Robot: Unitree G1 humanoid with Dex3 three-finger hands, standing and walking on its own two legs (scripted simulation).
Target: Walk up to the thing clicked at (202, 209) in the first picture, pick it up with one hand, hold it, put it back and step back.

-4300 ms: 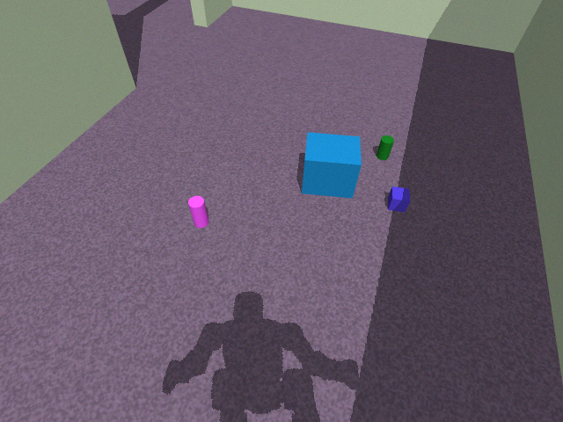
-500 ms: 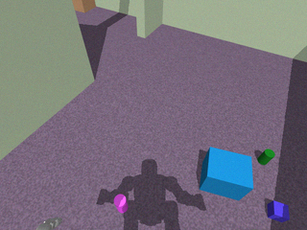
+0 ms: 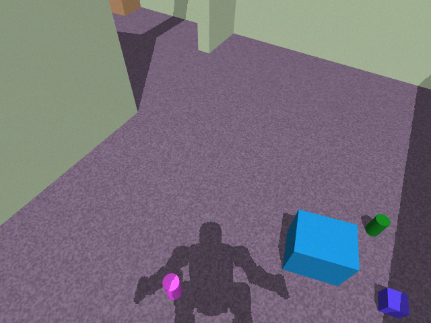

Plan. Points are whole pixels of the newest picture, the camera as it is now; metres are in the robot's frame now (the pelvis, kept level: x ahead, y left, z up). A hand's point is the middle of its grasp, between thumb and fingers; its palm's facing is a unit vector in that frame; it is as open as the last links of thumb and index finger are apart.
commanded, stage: walk up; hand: left
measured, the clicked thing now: (172, 286) +0.36 +0.17 -0.71
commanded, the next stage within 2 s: stand in 0.24 s
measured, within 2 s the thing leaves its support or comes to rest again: neither
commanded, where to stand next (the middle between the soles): +0.04 +0.00 m, yaw +1 degrees
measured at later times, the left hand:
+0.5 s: hand out of the picture +0.09 +0.25 -0.16, palm faces -0.01 -0.94 -0.33, open 7.4 cm
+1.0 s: hand out of the picture +0.07 +0.25 -0.16, palm faces -0.02 -0.94 -0.34, open 7.4 cm
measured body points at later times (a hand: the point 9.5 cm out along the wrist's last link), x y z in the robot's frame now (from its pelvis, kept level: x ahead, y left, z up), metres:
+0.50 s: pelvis +0.01 +0.00 +0.00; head +0.02 +0.00 +0.45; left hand +0.09 +0.30 -0.13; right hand +0.10 -0.30 -0.13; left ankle +0.02 +0.12 -0.75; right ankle -0.01 -0.13 -0.75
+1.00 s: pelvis +0.01 +0.00 +0.00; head +0.02 +0.00 +0.45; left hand +0.07 +0.30 -0.13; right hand +0.08 -0.30 -0.13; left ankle +0.02 +0.12 -0.75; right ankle -0.01 -0.13 -0.75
